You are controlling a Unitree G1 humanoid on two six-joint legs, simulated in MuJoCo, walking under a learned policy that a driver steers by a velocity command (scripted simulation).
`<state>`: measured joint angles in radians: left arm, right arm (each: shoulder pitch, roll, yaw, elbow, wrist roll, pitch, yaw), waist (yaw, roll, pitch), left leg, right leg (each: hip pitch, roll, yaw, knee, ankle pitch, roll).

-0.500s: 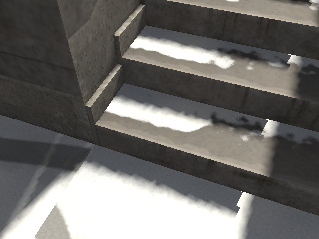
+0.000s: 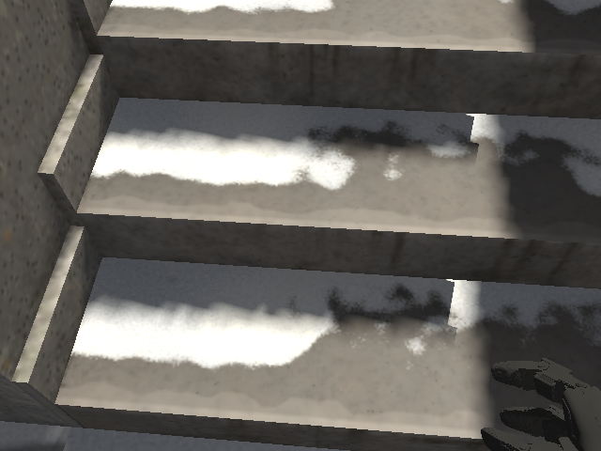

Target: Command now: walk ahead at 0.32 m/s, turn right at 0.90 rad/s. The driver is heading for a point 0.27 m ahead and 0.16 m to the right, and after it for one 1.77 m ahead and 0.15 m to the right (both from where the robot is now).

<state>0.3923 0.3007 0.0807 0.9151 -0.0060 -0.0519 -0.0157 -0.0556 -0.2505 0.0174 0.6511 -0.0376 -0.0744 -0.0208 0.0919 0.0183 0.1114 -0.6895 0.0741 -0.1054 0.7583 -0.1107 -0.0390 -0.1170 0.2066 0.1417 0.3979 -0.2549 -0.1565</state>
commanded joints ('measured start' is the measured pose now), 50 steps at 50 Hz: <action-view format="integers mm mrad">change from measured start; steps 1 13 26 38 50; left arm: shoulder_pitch -36 -173 -305 -378 -429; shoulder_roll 143 50 68 45 -35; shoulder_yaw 38 11 41 -4 -2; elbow -80 -361 -440 -368 -433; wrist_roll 10 50 -59 44 31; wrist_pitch -11 140 135 36 58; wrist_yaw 20 0 11 67 68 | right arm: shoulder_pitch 143 261 270 261 462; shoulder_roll -85 -134 -208 -47 -293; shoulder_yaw -12 -74 -142 -89 -170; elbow -7 40 -34 11 -71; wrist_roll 13 8 60 47 -5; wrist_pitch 17 8 98 92 81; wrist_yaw -29 -36 -27 1 7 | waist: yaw -73 -33 -78 -127 -161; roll -104 84 162 -173 358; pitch -191 -179 -192 -212 -291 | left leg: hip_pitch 439 377 481 222 761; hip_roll -169 263 292 -24 269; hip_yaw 149 47 276 162 -489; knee -151 -460 -254 315 -327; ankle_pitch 142 434 13 -273 790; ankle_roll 7 253 71 -70 392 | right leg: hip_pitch -165 -557 -171 -92 -629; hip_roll -102 -204 -189 -462 -189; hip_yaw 101 -110 -277 -174 -236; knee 171 1234 154 44 941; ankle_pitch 1036 -152 18 626 -381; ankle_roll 116 194 144 -38 246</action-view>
